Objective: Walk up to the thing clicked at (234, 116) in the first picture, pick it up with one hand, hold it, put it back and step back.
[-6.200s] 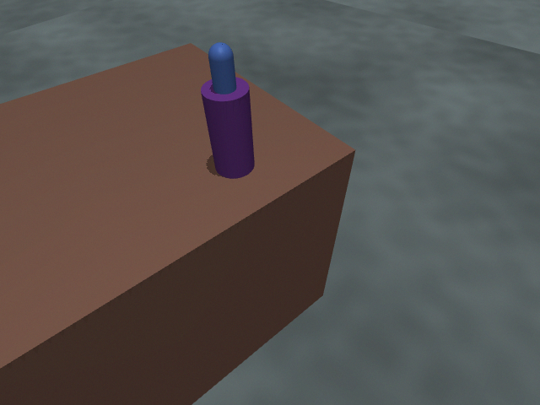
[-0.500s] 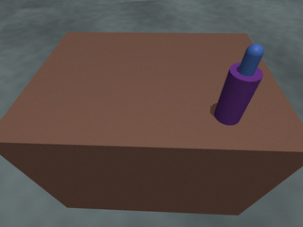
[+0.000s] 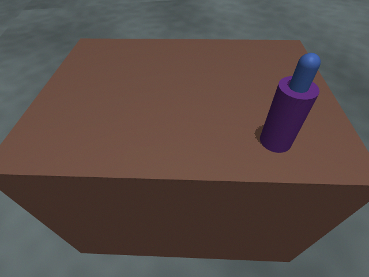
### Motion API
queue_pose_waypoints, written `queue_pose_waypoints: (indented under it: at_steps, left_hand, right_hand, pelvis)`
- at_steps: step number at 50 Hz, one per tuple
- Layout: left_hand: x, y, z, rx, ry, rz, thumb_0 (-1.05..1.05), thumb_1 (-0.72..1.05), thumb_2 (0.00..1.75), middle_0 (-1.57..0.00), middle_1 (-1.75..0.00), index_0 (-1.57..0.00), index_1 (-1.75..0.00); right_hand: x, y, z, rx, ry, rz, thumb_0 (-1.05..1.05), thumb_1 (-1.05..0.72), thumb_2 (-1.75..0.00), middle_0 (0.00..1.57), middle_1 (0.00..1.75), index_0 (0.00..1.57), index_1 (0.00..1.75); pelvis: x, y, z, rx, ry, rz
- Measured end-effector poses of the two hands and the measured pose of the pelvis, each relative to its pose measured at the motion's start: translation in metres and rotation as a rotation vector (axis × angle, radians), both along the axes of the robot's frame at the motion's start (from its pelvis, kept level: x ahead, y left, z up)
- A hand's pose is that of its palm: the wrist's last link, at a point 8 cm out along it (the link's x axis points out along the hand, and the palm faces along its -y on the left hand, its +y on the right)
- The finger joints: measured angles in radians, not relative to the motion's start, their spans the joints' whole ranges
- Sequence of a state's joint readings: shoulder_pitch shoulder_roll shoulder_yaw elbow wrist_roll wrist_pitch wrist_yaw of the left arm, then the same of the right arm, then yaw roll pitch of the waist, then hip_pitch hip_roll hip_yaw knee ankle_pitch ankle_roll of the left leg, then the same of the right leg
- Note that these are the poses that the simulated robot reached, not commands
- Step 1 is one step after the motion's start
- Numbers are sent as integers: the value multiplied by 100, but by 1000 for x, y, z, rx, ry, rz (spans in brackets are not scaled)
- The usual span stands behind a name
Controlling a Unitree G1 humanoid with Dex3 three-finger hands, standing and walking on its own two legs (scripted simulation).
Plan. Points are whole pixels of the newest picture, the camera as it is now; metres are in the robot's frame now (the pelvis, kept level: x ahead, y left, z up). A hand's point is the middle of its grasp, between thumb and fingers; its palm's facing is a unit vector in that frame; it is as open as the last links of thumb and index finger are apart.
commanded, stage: rise first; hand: right
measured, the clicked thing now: (290, 105) +0.49 -0.24 +0.10
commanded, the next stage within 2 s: go down in 1.90 s
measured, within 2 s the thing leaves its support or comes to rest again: neither
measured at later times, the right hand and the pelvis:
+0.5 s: hand (316, 263) +0.18 -0.26 -0.08, palm faces +0.27 +0.90 -0.35, open 14.8 cm; pelvis +0.01 +0.01 -0.01, yaw -1 degrees
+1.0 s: hand (341, 241) +0.19 -0.26 +0.04, palm faces +0.36 +0.85 -0.39, open 17.5 cm; pelvis +0.01 +0.01 -0.01, yaw -2 degrees
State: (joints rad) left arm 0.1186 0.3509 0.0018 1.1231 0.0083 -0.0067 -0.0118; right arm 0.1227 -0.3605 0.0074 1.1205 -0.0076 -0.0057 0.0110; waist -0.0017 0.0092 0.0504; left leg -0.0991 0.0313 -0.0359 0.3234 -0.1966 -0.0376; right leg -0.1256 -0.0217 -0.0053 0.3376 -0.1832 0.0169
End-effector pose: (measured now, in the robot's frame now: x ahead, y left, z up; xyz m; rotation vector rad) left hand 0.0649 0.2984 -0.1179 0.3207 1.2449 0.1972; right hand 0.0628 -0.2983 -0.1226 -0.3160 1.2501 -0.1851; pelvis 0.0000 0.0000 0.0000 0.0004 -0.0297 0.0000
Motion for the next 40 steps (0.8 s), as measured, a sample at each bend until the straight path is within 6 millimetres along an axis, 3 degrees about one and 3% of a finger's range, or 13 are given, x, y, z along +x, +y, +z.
queue_pose_waypoints:
  at_steps: [5, 13, 17, 23, 31, 40]
  left_hand:
    - [4, -1, -1, -6, -19, 9, 1, 90, 89, -20, -29, -20, -29]
    - [76, -18, 12, -22, -330, 28, 1, 62, 61, -9, -13, -8, -14]
    - [96, -21, 20, -28, -392, 30, 1, 41, 41, -7, -8, -6, -9]
    - [98, -27, 25, -55, -437, 31, 1, 10, 21, -6, -6, -6, -6]
    - [106, -40, 31, -83, -504, -9, 0, -30, 9, -7, -5, -7, -5]
    - [107, -31, 31, -79, -506, -14, 0, -49, 4, -7, -5, -7, -5]
  right_hand:
    - [2, 0, 0, 0, -11, -12, 0, -90, -89, 19, 29, 20, 29]
    - [73, 12, 18, 2, -358, -91, 1, -62, -60, 11, 14, 11, 13]
    - [92, 6, 38, -25, -475, -109, 0, -42, -41, 9, 9, 9, 9]
    - [89, -3, 66, -77, -563, -111, 0, -10, -22, 7, 6, 7, 6]
    - [93, 0, 102, -127, -693, -81, 0, 27, -10, 5, 5, 6, 5]
    - [98, 3, 150, -178, -876, -33, -1, 48, -5, 5, 6, 6, 5]
  pelvis:
    - [0, 0, -1, 0, 11, -1]
    - [-10, 2, -7, 2, 54, -13]
    - [-5, 5, -7, 3, 75, -14]
    - [9, 7, -6, 4, 69, -19]
    - [16, 9, -6, -1, 42, -26]
    - [18, 12, -6, -4, 17, -29]
